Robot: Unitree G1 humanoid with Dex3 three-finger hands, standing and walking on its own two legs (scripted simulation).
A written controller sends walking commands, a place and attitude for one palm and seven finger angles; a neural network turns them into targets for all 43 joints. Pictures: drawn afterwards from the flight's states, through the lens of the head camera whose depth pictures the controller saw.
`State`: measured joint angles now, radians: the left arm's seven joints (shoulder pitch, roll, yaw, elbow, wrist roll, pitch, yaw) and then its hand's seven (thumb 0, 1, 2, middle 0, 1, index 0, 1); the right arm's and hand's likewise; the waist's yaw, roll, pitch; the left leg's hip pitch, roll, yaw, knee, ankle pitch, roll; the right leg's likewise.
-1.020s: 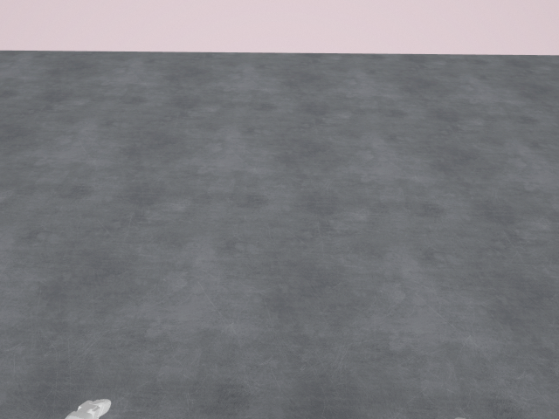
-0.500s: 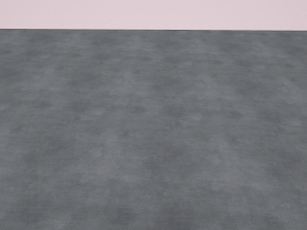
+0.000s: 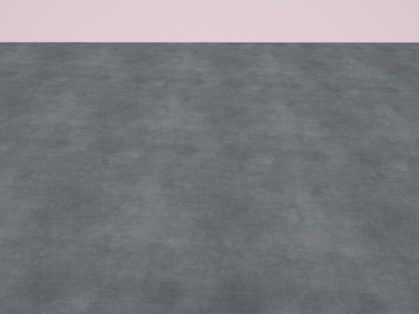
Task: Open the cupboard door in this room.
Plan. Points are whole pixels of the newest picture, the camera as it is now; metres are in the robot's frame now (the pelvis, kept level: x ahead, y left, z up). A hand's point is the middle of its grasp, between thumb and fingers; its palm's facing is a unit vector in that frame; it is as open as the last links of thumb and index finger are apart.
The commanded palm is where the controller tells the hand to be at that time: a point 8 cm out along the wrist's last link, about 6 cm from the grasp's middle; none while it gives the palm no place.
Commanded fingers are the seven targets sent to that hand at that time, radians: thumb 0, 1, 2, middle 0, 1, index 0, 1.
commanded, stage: turn or walk to find it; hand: left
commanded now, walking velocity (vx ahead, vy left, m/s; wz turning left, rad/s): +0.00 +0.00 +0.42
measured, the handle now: out of the picture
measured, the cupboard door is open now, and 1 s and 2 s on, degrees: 0 0 0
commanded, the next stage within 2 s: none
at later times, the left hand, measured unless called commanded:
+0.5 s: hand out of the picture +0.03 +0.23 -0.17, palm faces +0.15 -0.96 -0.25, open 7.4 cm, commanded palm none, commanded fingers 0.00 0.90 0.90 -0.20 -0.30 -0.20 -0.30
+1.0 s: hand out of the picture -0.12 +0.16 -0.18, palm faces +0.43 -0.87 -0.24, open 7.4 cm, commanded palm none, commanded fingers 0.00 0.90 0.90 -0.20 -0.30 -0.20 -0.30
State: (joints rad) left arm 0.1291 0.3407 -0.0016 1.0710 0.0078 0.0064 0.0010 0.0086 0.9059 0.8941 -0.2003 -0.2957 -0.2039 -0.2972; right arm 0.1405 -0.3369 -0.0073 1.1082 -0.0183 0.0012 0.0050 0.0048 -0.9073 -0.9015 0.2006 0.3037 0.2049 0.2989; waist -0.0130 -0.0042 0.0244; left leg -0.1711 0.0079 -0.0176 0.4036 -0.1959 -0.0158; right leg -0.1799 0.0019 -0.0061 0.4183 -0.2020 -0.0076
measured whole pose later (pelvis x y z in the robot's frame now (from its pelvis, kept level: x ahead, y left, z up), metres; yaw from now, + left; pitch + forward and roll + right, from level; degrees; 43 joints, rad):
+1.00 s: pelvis -0.06 -0.02 -0.01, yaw +24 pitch -1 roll +1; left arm 0.30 0.20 0.03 0.94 0.03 0.01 0.03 0.01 0.91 0.89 -0.20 -0.30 -0.20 -0.30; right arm 0.18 -0.24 -0.07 0.99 -0.02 0.08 0.01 0.01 -0.91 -0.90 0.19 0.30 0.20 0.30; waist 0.02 -0.02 0.07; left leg -0.37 0.03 0.02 0.85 -0.43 -0.06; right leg -0.20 -0.09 -0.18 0.55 -0.33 -0.02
